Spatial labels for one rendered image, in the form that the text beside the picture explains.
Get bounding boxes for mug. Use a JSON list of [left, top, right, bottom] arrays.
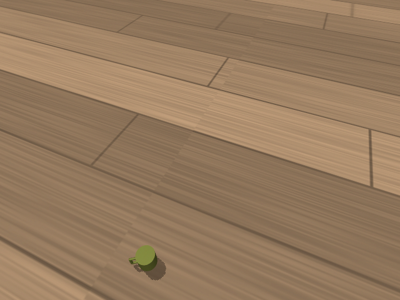
[[129, 245, 158, 271]]

